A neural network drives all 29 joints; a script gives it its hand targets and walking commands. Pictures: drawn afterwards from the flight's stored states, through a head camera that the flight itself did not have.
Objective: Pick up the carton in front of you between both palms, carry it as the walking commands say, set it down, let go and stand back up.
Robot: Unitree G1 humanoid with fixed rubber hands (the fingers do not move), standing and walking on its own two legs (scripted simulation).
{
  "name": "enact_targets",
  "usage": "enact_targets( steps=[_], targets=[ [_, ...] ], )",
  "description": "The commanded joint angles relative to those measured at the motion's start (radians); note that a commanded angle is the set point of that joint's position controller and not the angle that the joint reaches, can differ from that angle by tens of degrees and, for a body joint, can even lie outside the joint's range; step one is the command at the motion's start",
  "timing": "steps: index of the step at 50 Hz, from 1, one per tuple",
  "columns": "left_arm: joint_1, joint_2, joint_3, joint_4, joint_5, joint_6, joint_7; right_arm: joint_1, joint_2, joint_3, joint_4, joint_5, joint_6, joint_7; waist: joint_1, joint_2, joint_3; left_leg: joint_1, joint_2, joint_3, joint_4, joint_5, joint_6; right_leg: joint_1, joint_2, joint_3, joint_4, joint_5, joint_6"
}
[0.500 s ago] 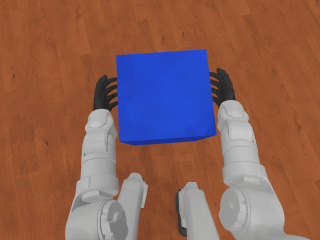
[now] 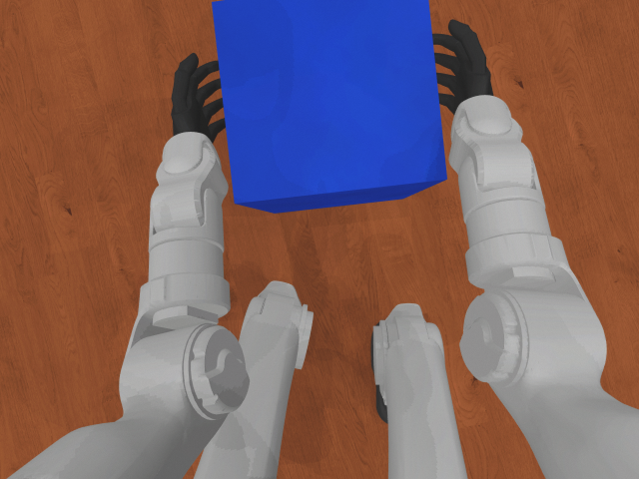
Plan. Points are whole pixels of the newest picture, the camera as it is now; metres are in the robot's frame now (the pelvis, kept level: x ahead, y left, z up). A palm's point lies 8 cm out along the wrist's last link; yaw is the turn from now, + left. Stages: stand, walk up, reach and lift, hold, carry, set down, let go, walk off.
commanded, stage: set down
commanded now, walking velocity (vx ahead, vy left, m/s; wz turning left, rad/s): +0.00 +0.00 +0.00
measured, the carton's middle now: (330, 124) +0.52 +0.06 -0.19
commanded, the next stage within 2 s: none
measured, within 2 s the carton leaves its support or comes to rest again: rests again in 1.00 s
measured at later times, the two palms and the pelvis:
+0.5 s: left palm (226, 146) +0.49 +0.21 -0.26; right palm (426, 110) +0.57 -0.08 -0.26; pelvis -0.01 +0.00 -0.10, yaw +0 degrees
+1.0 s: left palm (228, 152) +0.49 +0.21 -0.28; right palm (422, 120) +0.57 -0.08 -0.29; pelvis -0.01 -0.01 -0.12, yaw +1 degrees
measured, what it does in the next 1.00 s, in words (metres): lowers itself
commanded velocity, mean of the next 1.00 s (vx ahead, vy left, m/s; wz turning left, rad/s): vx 0.00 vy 0.00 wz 0.00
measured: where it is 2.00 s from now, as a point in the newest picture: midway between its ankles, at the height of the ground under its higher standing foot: (331, 372)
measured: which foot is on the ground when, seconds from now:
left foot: down 0.00-1.00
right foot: down 0.00-1.00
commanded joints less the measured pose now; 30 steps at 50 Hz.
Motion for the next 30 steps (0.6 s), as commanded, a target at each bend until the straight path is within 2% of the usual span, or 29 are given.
enact_targets(
  steps=[1, 9, 15, 22, 25, 27, 30],
  targets=[
    [-0.699, -0.783, -0.537, 0.051, -0.115, -0.004, -0.226, -0.534, 0.888, 0.382, 0.037, 0.104, -0.017, 0.191, 0.044, -0.065, -1.043, 0.616, -0.067, 0.194, -0.045, 0.286, 0.005, 0.482, 0.049, -0.115, -0.142, 0.252, 0.003],
    [-0.821, -0.716, -0.489, 0.071, -0.121, -0.010, -0.218, -0.641, 0.812, 0.362, 0.105, 0.124, -0.020, 0.191, 0.065, -0.072, -0.994, 0.558, -0.053, 0.203, 0.057, 0.260, 0.006, 0.381, 0.044, -0.120, -0.036, 0.202, -0.006],
    [-0.894, -0.665, -0.487, 0.076, -0.151, -0.025, -0.213, -0.710, 0.762, 0.391, 0.133, 0.164, -0.033, 0.187, 0.082, -0.081, -0.975, 0.539, -0.044, 0.211, 0.144, 0.281, 0.005, 0.357, 0.034, -0.121, 0.054, 0.213, -0.007],
    [-0.970, -0.613, -0.509, 0.074, -0.208, -0.047, -0.209, -0.786, 0.710, 0.451, 0.140, 0.225, -0.056, 0.182, 0.101, -0.093, -0.966, 0.531, -0.034, 0.220, 0.242, 0.338, 0.003, 0.368, 0.021, -0.120, 0.156, 0.266, -0.009],
    [-1.023, -0.609, -0.540, 0.031, -0.254, -0.057, -0.209, -0.828, 0.710, 0.493, 0.107, 0.259, -0.064, 0.177, 0.117, -0.110, -1.026, 0.507, -0.032, 0.225, 0.272, 0.375, 0.001, 0.429, 0.013, -0.114, 0.197, 0.321, -0.014],
    [-1.007, -0.630, -0.546, 0.041, -0.282, -0.062, -0.211, -0.852, 0.727, 0.515, 0.079, 0.272, -0.071, 0.168, 0.115, -0.148, -1.026, 0.513, -0.036, 0.217, 0.290, 0.430, 0.005, 0.438, 0.019, -0.121, 0.219, 0.375, -0.011],
    [-0.949, -0.634, -0.531, 0.097, -0.272, -0.061, -0.223, -0.802, 0.742, 0.511, 0.099, 0.265, -0.080, 0.164, 0.104, -0.152, -0.958, 0.504, -0.038, 0.210, 0.315, 0.468, 0.010, 0.395, 0.016, -0.114, 0.228, 0.405, -0.013]
  ],
)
